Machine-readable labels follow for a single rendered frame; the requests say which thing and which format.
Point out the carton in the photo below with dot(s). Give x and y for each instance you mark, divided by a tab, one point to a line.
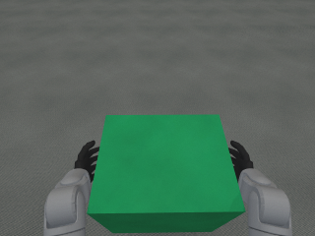
167	173

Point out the robot right hand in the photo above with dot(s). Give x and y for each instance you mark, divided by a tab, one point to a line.
242	159

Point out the robot left hand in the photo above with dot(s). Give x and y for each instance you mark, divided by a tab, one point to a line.
85	161

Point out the robot right forearm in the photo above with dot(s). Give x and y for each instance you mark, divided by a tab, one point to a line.
269	212

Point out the robot left forearm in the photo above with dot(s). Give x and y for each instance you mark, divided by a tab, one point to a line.
65	206

